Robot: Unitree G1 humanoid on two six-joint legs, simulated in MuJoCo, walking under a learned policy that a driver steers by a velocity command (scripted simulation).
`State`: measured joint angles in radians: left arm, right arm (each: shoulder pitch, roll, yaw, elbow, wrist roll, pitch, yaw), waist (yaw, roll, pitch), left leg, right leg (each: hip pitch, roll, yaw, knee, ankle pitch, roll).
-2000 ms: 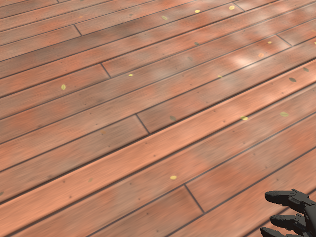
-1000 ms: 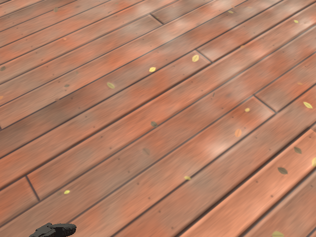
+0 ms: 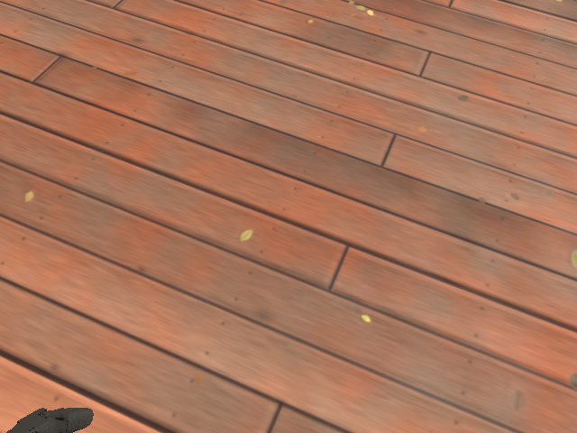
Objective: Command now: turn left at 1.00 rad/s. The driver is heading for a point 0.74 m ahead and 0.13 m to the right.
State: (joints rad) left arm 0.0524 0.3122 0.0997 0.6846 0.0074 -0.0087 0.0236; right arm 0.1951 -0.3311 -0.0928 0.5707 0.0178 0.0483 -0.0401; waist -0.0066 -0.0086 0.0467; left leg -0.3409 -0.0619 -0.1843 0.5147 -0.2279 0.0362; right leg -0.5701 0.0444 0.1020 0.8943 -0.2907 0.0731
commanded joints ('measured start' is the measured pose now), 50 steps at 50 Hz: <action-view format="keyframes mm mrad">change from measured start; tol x32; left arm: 1 -37 56 6 -70 -6 -18 -10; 24 352 173 24 63 12 -43 -45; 44 -132 -1 -76 -123 16 7 -136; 50 416 243 35 70 -11 13 -49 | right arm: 1 -51 -182 -54 -84 2 -8 -6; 50 123 -67 28 171 -71 -122 33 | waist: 1 2 175 -165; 10 59 -236 -18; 25 36 -152 7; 29 -165 301 -271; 43 -11 60 144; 50 209 -160 -172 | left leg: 1 145 189 -286 -84 267 155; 4 155 193 -320 -39 338 149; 8 -171 69 -272 74 -527 97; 14 -522 78 33 622 -82 -16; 26 274 34 209 -94 4 -40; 29 670 527 -556 -318 -705 72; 43 297 267 427 -437 483 -11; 48 346 337 435 221 1415 -5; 49 166 299 423 547 1119 -4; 50 -157 88 406 939 -67 -31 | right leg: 1 35 40 15 -129 6 3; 7 401 -1 -42 -386 52 -61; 10 511 -422 747 -765 -732 -336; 23 275 -184 214 -755 -187 -251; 30 -327 -52 2 335 -95 -189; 39 -377 -145 -74 320 189 -144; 46 52 20 -344 -80 177 -265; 50 835 -65 58 -268 -35 -372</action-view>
